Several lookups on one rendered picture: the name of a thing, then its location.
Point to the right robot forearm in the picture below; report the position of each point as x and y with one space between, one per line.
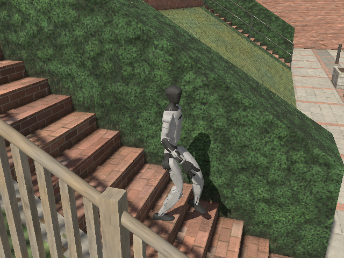
167 145

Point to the right robot hand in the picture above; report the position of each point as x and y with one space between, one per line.
187 166

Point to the right robot thigh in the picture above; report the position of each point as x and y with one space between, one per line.
171 164

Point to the humanoid robot torso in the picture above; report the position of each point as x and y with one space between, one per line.
175 129

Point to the right robot upper arm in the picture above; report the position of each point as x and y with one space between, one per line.
167 121

